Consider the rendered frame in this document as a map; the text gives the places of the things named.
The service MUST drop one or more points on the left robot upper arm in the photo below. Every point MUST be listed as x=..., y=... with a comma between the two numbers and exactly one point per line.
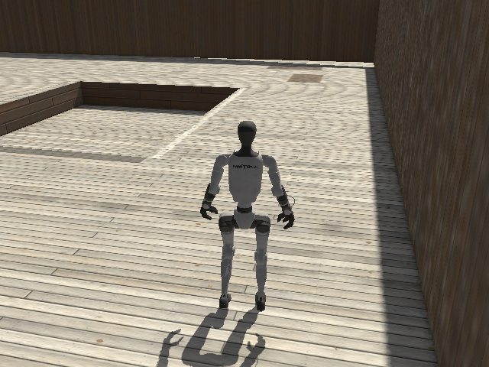
x=217, y=172

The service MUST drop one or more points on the right robot upper arm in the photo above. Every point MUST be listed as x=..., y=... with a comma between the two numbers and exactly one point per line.
x=274, y=174

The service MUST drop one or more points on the left robot forearm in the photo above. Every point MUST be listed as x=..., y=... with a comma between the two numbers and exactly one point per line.
x=208, y=198

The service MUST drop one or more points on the robot left thigh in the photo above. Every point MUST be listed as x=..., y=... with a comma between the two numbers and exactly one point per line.
x=226, y=226

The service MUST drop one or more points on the humanoid robot torso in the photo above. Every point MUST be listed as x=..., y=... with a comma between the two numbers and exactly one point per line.
x=244, y=179

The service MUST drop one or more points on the right robot forearm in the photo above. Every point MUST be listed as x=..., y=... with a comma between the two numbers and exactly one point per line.
x=284, y=203

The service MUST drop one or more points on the robot left hand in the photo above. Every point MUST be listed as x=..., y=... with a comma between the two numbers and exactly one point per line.
x=211, y=209

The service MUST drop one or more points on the robot right hand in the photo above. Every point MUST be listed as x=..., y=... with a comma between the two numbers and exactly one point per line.
x=287, y=217

